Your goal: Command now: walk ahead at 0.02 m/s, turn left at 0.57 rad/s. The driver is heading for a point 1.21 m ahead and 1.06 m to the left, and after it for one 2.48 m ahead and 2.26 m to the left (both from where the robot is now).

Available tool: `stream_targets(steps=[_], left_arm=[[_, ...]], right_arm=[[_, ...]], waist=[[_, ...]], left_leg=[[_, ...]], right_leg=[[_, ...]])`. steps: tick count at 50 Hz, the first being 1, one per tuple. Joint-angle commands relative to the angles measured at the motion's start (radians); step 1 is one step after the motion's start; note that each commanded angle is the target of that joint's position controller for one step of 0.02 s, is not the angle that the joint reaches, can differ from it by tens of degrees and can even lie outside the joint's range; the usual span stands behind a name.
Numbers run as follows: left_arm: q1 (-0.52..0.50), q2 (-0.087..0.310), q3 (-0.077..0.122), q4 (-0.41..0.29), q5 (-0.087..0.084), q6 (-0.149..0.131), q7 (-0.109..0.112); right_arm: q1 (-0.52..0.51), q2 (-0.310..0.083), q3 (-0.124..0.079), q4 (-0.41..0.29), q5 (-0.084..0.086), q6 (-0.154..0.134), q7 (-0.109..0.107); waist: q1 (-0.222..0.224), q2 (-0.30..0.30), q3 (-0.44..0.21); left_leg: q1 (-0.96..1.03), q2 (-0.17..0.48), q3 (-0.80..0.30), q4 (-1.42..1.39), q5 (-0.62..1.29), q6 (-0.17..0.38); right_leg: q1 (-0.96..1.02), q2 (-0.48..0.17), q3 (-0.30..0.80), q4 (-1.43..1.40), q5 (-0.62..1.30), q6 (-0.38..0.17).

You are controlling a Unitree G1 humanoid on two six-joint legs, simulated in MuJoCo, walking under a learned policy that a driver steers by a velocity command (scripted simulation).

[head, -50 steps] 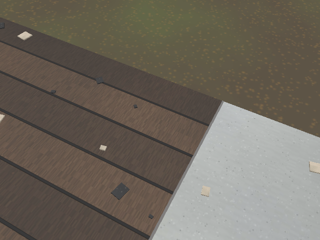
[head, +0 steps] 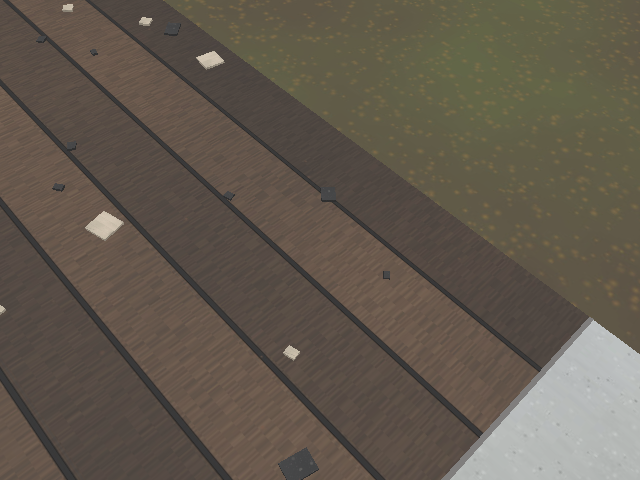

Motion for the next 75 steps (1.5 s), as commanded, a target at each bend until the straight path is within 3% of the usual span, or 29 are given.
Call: stream_targets(steps=[1,8,12,13,14,15,16,18,21,25,32,34,35,36,37,38,39,41,44,55,57,59,60,61,62,63,64,67,75], left_arm=[[0.040,0.064,0.015,-0.053,-0.004,0.004,0.004],[-0.002,0.073,0.011,-0.091,-0.016,-0.008,0.012],[0.110,0.071,0.009,-0.073,-0.025,-0.029,0.025],[0.136,0.110,0.019,-0.069,-0.016,-0.036,0.034],[0.118,0.219,0.040,-0.091,0.003,-0.037,0.040],[0.029,0.254,0.050,-0.112,0.012,-0.033,0.031],[0.005,0.180,0.030,-0.125,0.011,-0.034,0.027],[-0.082,0.110,0.009,-0.143,0.000,-0.038,0.021],[-0.035,0.109,0.011,-0.142,0.001,-0.039,0.022],[0.073,0.147,0.028,-0.107,0.000,-0.039,0.020],[0.043,0.199,0.048,-0.093,0.000,-0.033,-0.011],[0.037,0.196,0.050,-0.083,-0.015,-0.027,-0.014],[0.071,0.160,0.042,-0.086,-0.010,-0.021,-0.018],[0.016,0.078,0.015,-0.173,-0.003,-0.012,-0.014],[-0.041,0.120,0.020,-0.166,0.002,0.003,0.001],[-0.033,0.125,0.024,-0.153,-0.012,0.008,-0.001],[-0.018,0.133,0.027,-0.136,-0.021,0.003,-0.006],[0.019,0.156,0.035,-0.112,0.001,-0.001,-0.012],[0.026,0.137,0.031,-0.109,-0.003,0.006,-0.018],[-0.057,0.123,0.016,-0.154,-0.017,-0.003,0.001],[-0.040,0.125,0.012,-0.155,-0.015,-0.013,-0.001],[0.021,0.110,0.006,-0.139,-0.017,-0.025,0.004],[0.078,0.107,0.006,-0.120,-0.016,-0.034,0.015],[0.128,0.186,0.022,-0.112,-0.007,-0.044,0.030],[0.148,0.300,0.043,-0.121,0.007,-0.050,0.028],[0.098,0.278,0.045,-0.107,0.018,-0.051,0.024],[0.058,0.218,0.029,-0.112,0.009,-0.056,0.018],[0.029,0.147,0.011,-0.113,-0.004,-0.077,0.006],[0.228,0.137,0.021,-0.013,0.000,-0.123,-0.020]], right_arm=[[0.026,-0.156,-0.040,-0.052,-0.005,-0.013,0.002],[0.019,-0.176,-0.053,-0.059,-0.019,0.002,0.014],[-0.040,-0.169,-0.054,-0.064,-0.004,0.010,0.019],[-0.040,-0.140,-0.047,-0.070,0.005,0.007,0.013],[-0.018,-0.073,-0.032,-0.092,0.018,0.002,0.010],[-0.014,-0.124,-0.045,-0.081,-0.013,0.000,0.002],[-0.012,-0.168,-0.059,-0.069,-0.032,0.000,0.005],[0.059,-0.151,-0.061,-0.030,-0.025,0.012,0.022],[0.049,-0.131,-0.050,-0.030,-0.014,0.025,0.043],[-0.038,-0.104,-0.031,-0.069,-0.008,0.035,0.051],[-0.041,-0.100,-0.015,-0.102,0.009,0.028,0.051],[0.016,-0.103,-0.015,-0.086,-0.009,0.011,0.038],[0.048,-0.179,-0.031,-0.085,-0.027,-0.005,0.027],[0.075,-0.342,-0.067,-0.101,-0.012,-0.013,0.024],[0.148,-0.300,-0.069,-0.082,-0.003,-0.014,0.023],[0.101,-0.242,-0.049,-0.081,-0.001,-0.012,0.018],[0.020,-0.198,-0.034,-0.091,-0.001,-0.006,0.012],[-0.037,-0.166,-0.023,-0.104,0.005,-0.005,0.001],[0.008,-0.184,-0.028,-0.094,0.005,-0.011,0.006],[0.062,-0.221,-0.045,-0.081,-0.016,-0.005,0.011],[0.065,-0.223,-0.049,-0.076,-0.018,-0.003,0.017],[0.006,-0.211,-0.048,-0.085,-0.019,0.001,0.022],[-0.024,-0.190,-0.043,-0.090,-0.012,0.000,0.018],[-0.002,-0.124,-0.027,-0.100,-0.004,-0.009,0.012],[-0.002,-0.091,-0.016,-0.123,-0.005,-0.018,0.006],[-0.037,-0.177,-0.032,-0.119,-0.043,-0.025,0.005],[-0.013,-0.188,-0.039,-0.103,-0.041,-0.030,0.019],[0.051,-0.166,-0.034,-0.053,-0.038,-0.026,0.061],[-0.131,-0.098,-0.006,-0.097,-0.035,-0.033,0.084]], waist=[[-0.002,0.113,-0.131],[-0.026,0.152,-0.120],[0.037,0.154,-0.124],[0.045,0.095,-0.117],[0.021,-0.127,-0.119],[0.012,-0.195,-0.053],[-0.009,-0.093,-0.043],[-0.065,-0.071,-0.046],[-0.022,-0.107,-0.064],[0.044,-0.123,-0.080],[0.034,-0.175,-0.109],[-0.018,-0.100,-0.118],[-0.026,0.097,-0.125],[-0.024,0.350,-0.091],[-0.092,0.200,-0.129],[-0.051,0.160,-0.089],[-0.013,0.138,-0.049],[0.012,0.171,-0.067],[0.004,0.127,-0.102],[-0.031,0.143,-0.093],[-0.025,0.142,-0.118],[0.033,0.139,-0.083],[0.080,0.107,-0.060],[0.088,-0.061,-0.069],[0.091,-0.209,-0.081],[0.049,-0.078,0.015],[0.014,-0.071,0.037],[-0.002,-0.117,0.027],[0.081,-0.063,0.053]], left_leg=[[0.148,0.239,-0.287,-0.143,0.229,0.161],[0.080,0.218,-0.419,-0.150,0.022,0.145],[-0.003,0.166,-0.462,-0.109,0.010,0.063],[-0.080,0.108,-0.423,-0.056,-0.114,0.004],[-0.231,-0.027,-0.253,0.151,-0.313,-0.062],[-0.282,-0.100,-0.083,0.382,-0.388,-0.081],[-0.222,-0.036,-0.111,0.534,-0.356,-0.085],[-0.198,-0.028,-0.091,0.675,-0.257,-0.096],[-0.255,-0.007,-0.040,0.691,-0.238,-0.135],[-0.264,0.028,-0.009,0.534,-0.279,-0.157],[-0.003,0.033,0.097,0.194,-0.279,-0.094],[0.156,0.024,0.081,-0.058,-0.068,-0.063],[0.285,0.169,-0.159,-0.182,-0.008,-0.028],[0.305,0.449,-0.538,-0.164,0.429,0.128],[0.302,0.449,-0.484,-0.125,0.479,0.216],[0.262,0.388,-0.397,-0.123,0.428,0.209],[0.215,0.312,-0.326,-0.138,0.347,0.164],[0.215,0.231,-0.268,-0.133,0.375,0.125],[0.235,0.224,-0.286,-0.125,0.373,0.130],[0.181,0.211,-0.482,-0.082,0.276,0.145],[0.145,0.186,-0.534,-0.106,0.014,0.144],[0.003,0.133,-0.560,-0.115,-0.282,0.109],[-0.121,0.079,-0.523,-0.073,-0.415,0.063],[-0.289,-0.012,-0.390,0.131,-0.550,-0.005],[-0.415,-0.155,-0.186,0.393,-0.464,-0.035],[-0.427,-0.046,-0.191,0.504,-0.327,-0.042],[-0.399,-0.019,-0.180,0.541,-0.265,-0.048],[-0.383,0.016,-0.106,0.651,-0.134,-0.078],[-0.511,0.068,-0.074,0.535,-0.016,-0.099]], right_leg=[[-0.036,0.008,0.022,-0.066,0.017,0.009],[0.077,0.053,0.034,-0.270,0.009,-0.012],[0.298,0.088,0.025,-0.590,0.103,-0.057],[0.385,0.007,0.096,-0.729,0.108,-0.078],[0.451,-0.256,0.373,-0.841,-0.005,-0.159],[0.300,-0.389,0.493,-0.875,0.088,-0.255],[0.236,-0.360,0.420,-0.836,0.225,-0.274],[0.239,-0.234,0.215,-0.785,0.378,-0.221],[0.359,-0.194,0.101,-0.734,0.549,-0.221],[0.492,-0.248,0.084,-0.694,0.639,-0.248],[0.400,-0.275,-0.005,-0.601,0.674,-0.212],[0.299,-0.252,-0.070,-0.478,0.537,-0.130],[0.128,-0.184,-0.146,-0.271,0.293,-0.059],[-0.137,0.006,-0.157,-0.110,-0.207,0.005],[-0.130,-0.016,-0.008,0.034,-0.223,0.002],[-0.135,-0.028,0.018,0.073,-0.147,-0.004],[-0.118,-0.042,0.034,0.044,-0.054,-0.008],[-0.084,-0.029,0.021,0.036,0.039,0.001],[-0.077,-0.010,0.022,0.016,0.062,0.012],[0.019,0.051,0.055,-0.247,0.019,-0.013],[0.103,0.072,0.054,-0.320,-0.007,-0.028],[0.286,0.088,0.052,-0.510,0.026,-0.049],[0.437,0.074,0.055,-0.663,0.092,-0.063],[0.583,-0.115,0.251,-0.781,-0.092,-0.096],[0.578,-0.359,0.622,-0.920,-0.373,-0.174],[0.430,-0.361,0.610,-0.916,-0.389,-0.203],[0.385,-0.316,0.538,-0.909,-0.352,-0.204],[0.397,-0.202,0.283,-0.921,-0.117,-0.173],[0.530,-0.221,0.081,-0.916,0.246,-0.195]])
Keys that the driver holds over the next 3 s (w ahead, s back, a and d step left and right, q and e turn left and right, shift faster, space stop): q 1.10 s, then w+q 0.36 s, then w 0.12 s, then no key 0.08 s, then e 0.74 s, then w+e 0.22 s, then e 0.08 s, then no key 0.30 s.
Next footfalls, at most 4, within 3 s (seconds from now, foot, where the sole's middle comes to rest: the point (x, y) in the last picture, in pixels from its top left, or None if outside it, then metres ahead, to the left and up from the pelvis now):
0.26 right None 0.05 -0.12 -0.78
0.70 left None -0.05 0.08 -0.78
1.22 right None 0.08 -0.06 -0.78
1.70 left None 0.06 0.30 -0.78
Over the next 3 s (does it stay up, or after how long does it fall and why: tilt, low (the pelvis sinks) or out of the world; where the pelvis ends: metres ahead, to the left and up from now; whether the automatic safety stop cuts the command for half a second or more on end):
stays up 0.18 0.29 0.01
